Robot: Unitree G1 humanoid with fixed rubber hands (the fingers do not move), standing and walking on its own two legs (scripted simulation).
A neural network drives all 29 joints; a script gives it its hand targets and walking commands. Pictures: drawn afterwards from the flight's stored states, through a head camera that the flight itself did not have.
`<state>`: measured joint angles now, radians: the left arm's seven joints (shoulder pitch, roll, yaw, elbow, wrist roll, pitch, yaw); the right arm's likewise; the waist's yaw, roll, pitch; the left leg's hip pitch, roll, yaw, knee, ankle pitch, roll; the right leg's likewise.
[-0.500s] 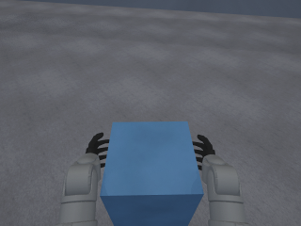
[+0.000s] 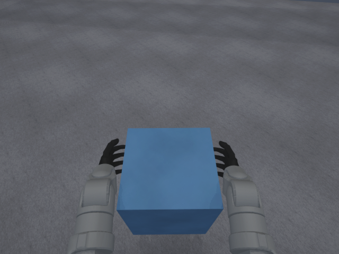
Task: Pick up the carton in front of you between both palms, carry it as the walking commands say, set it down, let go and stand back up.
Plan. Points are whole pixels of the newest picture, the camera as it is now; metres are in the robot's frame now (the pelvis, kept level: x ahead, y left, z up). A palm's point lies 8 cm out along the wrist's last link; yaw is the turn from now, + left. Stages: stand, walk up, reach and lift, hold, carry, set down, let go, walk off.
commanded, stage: carry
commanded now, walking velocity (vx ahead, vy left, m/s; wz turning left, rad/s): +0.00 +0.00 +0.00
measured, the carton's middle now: (169, 184) +0.30 +0.00 -0.04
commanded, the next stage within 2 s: none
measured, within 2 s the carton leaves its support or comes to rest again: neither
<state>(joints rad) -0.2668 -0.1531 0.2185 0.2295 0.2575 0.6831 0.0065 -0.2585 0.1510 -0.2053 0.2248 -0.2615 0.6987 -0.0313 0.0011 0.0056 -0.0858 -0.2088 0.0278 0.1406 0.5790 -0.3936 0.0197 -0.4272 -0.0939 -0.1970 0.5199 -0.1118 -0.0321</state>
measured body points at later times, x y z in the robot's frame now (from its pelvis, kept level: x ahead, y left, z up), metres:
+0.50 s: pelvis +0.03 +0.00 +0.01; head +0.00 -0.01 +0.46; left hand +0.33 +0.15 +0.04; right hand +0.33 -0.15 +0.04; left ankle -0.05 +0.10 -0.73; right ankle +0.08 -0.11 -0.72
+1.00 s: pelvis +0.23 +0.03 +0.01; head +0.23 +0.05 +0.46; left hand +0.54 +0.18 +0.03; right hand +0.53 -0.13 +0.03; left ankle +0.28 +0.12 -0.73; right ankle +0.11 -0.09 -0.68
